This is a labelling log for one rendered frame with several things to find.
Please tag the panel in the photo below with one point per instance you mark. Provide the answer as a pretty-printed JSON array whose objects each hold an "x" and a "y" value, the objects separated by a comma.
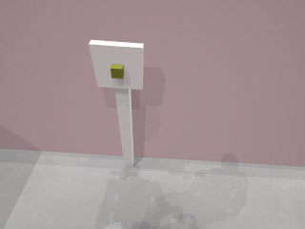
[{"x": 131, "y": 56}]

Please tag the button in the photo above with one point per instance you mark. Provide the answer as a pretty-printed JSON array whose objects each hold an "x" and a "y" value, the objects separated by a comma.
[{"x": 117, "y": 71}]

